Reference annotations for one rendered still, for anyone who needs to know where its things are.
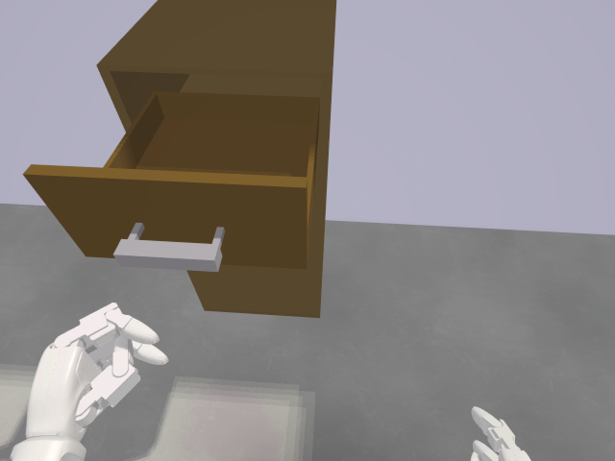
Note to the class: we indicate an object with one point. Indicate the drawer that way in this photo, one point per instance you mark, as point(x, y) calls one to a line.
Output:
point(192, 162)

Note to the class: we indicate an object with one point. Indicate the left robot hand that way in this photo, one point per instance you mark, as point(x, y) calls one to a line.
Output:
point(58, 404)

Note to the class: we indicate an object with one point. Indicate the cabinet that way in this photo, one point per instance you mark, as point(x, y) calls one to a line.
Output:
point(249, 47)

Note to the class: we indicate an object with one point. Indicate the handle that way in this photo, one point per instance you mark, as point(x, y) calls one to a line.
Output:
point(133, 252)

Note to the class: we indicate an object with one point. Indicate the right robot hand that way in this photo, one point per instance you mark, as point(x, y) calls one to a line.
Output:
point(500, 438)

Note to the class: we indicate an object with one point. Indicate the left robot forearm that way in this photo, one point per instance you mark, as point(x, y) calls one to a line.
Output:
point(49, 448)

